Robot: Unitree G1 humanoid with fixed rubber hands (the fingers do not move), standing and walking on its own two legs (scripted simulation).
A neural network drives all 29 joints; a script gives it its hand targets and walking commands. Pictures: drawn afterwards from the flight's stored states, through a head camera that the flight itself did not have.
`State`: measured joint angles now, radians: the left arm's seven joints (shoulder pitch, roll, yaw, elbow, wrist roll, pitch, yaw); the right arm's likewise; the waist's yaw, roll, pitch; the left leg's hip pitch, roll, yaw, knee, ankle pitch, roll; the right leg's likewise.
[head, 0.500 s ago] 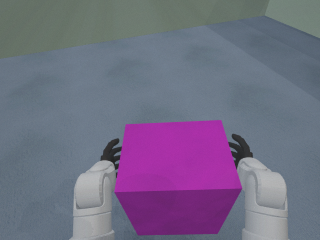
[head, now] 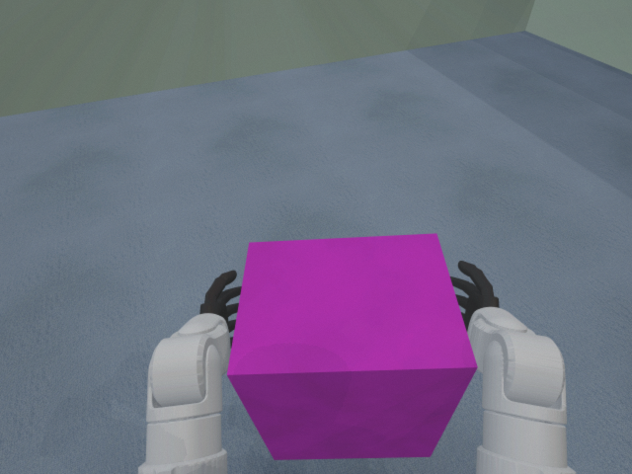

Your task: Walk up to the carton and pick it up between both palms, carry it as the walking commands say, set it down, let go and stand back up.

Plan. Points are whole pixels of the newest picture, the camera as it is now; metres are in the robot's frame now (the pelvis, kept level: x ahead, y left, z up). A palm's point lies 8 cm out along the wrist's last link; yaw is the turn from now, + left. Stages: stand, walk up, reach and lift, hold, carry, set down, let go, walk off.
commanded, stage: carry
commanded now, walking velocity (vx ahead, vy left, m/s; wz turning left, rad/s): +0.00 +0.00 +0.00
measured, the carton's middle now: (347, 358) +0.26 +0.00 +0.02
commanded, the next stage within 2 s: hold in 0.90 s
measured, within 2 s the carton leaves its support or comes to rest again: neither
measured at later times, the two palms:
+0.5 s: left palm (208, 321) +0.28 +0.17 +0.08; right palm (464, 314) +0.28 -0.15 +0.08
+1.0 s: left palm (213, 330) +0.28 +0.17 +0.05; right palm (463, 323) +0.28 -0.15 +0.06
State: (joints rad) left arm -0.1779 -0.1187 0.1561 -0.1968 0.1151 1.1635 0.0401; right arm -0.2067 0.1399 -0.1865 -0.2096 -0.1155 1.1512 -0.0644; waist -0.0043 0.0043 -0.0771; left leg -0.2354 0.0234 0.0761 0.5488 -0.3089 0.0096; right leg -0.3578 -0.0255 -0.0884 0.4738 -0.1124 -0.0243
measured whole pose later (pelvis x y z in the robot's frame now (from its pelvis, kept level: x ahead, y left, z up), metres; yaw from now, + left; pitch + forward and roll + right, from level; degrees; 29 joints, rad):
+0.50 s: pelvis +0.01 +0.01 +0.00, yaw +0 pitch +0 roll +0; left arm -0.20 -0.12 0.16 -0.17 0.12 1.15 0.04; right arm -0.21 0.14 -0.19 -0.19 -0.12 1.12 -0.06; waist 0.00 0.00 -0.07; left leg -0.24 0.01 0.08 0.56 -0.33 0.02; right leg -0.36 -0.04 -0.09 0.50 -0.14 -0.01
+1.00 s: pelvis +0.00 +0.01 +0.00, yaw +1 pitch -3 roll +0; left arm -0.24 -0.15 0.22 0.03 0.20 1.00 -0.02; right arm -0.25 0.15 -0.24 0.00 -0.19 0.98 0.00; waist -0.01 0.00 -0.01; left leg -0.17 0.01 0.07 0.53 -0.31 0.02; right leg -0.29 -0.02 -0.05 0.46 -0.11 -0.01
